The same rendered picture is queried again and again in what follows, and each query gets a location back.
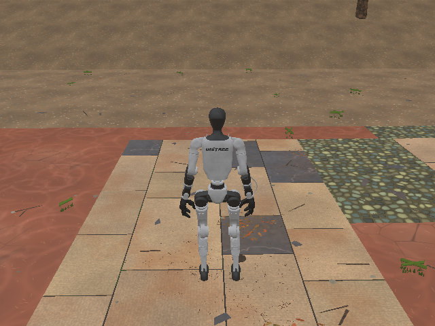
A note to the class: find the robot right shin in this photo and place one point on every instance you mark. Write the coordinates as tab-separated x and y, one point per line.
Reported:
235	250

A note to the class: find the robot right hand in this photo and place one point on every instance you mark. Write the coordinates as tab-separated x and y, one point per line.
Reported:
250	206

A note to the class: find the right robot upper arm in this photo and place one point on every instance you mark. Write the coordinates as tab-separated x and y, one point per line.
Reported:
241	155

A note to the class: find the right robot forearm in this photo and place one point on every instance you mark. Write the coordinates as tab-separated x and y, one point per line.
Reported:
246	180

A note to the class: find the robot left hand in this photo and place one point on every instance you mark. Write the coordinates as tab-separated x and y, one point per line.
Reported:
183	208

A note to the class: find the left robot forearm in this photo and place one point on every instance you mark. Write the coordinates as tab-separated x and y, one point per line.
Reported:
188	181

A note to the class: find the left robot upper arm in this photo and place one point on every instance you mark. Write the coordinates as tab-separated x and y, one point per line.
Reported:
193	155

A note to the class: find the humanoid robot head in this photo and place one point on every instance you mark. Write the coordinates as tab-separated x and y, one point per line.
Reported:
217	118

